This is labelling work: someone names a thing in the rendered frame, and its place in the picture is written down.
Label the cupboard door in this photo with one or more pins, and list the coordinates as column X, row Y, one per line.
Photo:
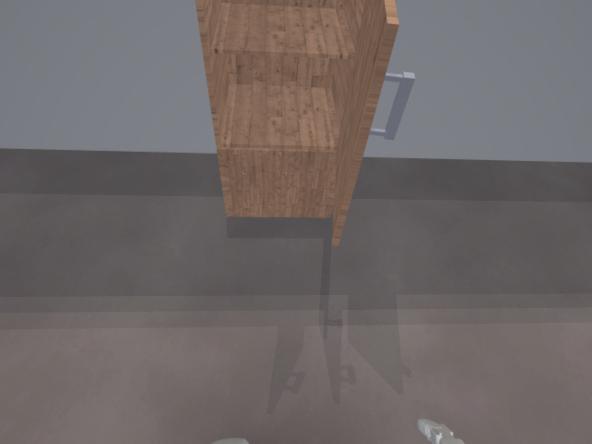
column 377, row 35

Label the handle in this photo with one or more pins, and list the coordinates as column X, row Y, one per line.
column 406, row 81

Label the right robot hand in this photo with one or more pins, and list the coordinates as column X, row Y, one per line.
column 437, row 434

